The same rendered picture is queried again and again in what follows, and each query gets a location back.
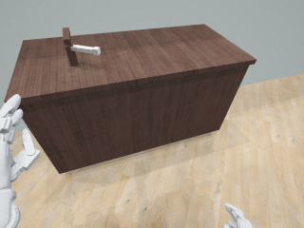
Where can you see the left robot forearm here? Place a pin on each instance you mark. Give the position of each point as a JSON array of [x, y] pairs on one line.
[[9, 213]]

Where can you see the tap lever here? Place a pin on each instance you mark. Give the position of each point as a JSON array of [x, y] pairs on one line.
[[85, 49]]

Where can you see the left robot hand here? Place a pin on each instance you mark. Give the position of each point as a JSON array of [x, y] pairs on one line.
[[10, 117]]

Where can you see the right robot hand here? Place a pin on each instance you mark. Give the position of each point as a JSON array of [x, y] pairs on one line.
[[237, 216]]

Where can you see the counter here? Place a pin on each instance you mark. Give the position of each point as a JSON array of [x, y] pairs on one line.
[[147, 88]]

